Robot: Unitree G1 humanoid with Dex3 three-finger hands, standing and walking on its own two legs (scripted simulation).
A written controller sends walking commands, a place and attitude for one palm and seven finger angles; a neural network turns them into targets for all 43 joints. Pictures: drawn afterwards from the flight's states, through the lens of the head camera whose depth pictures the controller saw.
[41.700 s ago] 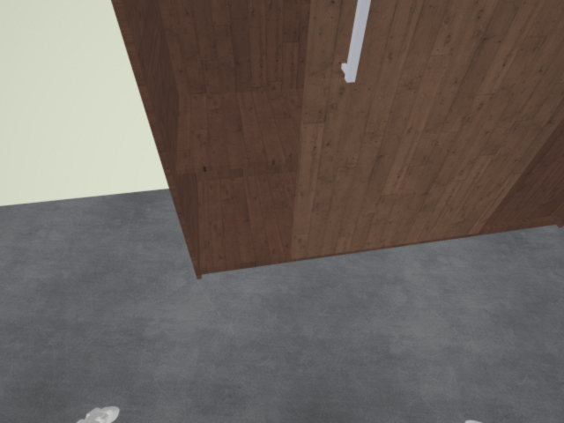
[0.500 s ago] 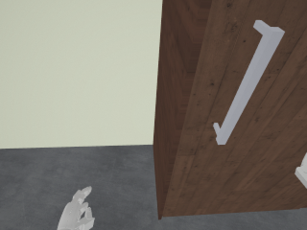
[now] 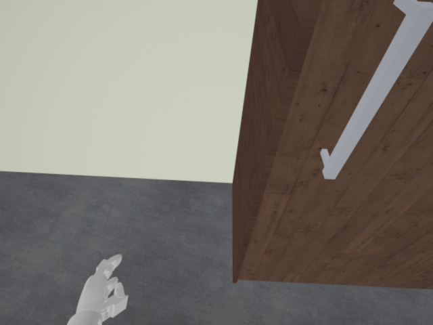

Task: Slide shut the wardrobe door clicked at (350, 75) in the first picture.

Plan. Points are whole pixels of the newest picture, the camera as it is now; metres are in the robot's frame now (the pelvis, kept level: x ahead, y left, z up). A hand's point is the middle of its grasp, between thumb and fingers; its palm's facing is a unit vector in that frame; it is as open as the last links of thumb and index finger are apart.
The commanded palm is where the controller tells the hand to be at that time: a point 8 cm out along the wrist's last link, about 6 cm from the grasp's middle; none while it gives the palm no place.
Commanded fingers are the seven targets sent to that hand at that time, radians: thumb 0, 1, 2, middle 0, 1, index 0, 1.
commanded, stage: step back with the hand held close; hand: right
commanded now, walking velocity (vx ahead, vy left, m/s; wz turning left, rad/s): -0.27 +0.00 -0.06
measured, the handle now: (359, 105) +0.39 -0.19 +0.24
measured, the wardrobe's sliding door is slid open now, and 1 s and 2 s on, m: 0.00 0.00 0.00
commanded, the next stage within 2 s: stop stepping back and stand still in 0.66 s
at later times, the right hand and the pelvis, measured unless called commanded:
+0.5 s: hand out of the picture +0.10 -0.27 +0.18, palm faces +0.56 +0.70 -0.44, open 7.4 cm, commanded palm +0.03 -0.30 +0.19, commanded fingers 0.00 -0.90 -0.90 0.20 0.30 0.20 0.30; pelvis -0.09 +0.01 -0.02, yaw -5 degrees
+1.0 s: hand out of the picture -0.02 -0.30 +0.17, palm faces +0.56 +0.73 -0.40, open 7.4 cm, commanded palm -0.08 -0.31 +0.19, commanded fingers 0.00 -0.90 -0.90 0.20 0.30 0.20 0.30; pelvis -0.19 +0.00 +0.00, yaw -6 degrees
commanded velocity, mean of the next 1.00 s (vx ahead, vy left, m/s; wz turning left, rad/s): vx -0.22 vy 0.00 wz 0.03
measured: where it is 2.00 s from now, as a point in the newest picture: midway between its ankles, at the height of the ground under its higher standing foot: outside the picture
